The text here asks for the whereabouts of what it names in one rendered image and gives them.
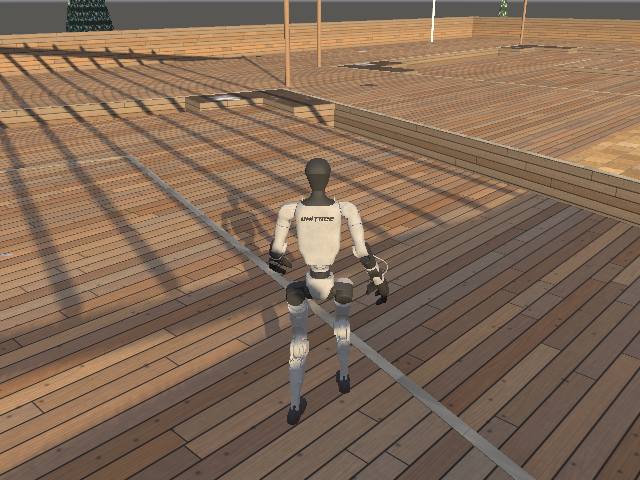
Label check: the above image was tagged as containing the right robot hand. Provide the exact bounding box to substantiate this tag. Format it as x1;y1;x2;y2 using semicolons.
366;278;389;305

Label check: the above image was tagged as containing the left robot forearm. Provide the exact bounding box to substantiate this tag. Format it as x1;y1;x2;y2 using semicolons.
269;239;283;265

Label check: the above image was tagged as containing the robot right upper arm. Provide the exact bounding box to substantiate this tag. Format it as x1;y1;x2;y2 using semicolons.
339;201;369;258

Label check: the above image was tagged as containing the robot right thigh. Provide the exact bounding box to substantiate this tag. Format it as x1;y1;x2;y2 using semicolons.
333;278;353;338

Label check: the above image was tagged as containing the robot left thigh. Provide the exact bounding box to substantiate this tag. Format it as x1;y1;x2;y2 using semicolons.
286;280;309;358

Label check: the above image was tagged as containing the left robot hand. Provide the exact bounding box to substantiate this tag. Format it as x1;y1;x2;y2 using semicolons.
269;257;292;274

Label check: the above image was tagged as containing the right robot forearm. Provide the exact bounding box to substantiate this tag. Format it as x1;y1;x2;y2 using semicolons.
360;242;384;285

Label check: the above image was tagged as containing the robot thigh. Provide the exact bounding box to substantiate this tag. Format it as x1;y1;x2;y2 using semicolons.
333;278;353;338
286;280;309;358

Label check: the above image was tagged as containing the robot left upper arm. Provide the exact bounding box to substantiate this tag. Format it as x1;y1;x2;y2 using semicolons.
271;201;298;254

